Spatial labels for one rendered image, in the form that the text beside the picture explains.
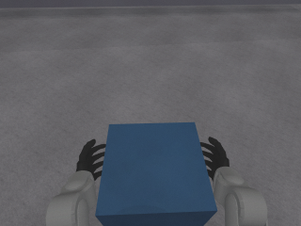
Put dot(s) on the right robot forearm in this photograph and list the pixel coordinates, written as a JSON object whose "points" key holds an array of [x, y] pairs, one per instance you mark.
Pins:
{"points": [[244, 205]]}

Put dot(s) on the robot left hand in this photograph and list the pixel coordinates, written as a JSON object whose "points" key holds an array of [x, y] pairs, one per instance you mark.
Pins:
{"points": [[86, 158]]}

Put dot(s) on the left robot forearm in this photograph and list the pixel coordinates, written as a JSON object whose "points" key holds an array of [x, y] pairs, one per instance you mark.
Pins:
{"points": [[75, 199]]}

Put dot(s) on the robot right hand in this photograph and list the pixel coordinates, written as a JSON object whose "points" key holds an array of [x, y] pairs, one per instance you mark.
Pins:
{"points": [[218, 156]]}

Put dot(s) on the carton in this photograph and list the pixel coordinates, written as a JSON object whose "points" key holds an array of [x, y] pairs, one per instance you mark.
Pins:
{"points": [[154, 174]]}

